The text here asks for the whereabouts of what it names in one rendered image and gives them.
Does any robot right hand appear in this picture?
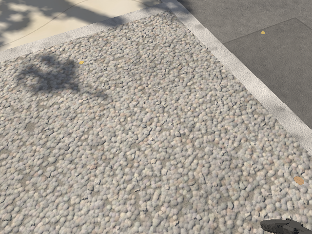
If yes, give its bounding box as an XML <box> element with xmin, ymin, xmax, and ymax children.
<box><xmin>260</xmin><ymin>218</ymin><xmax>312</xmax><ymax>234</ymax></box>

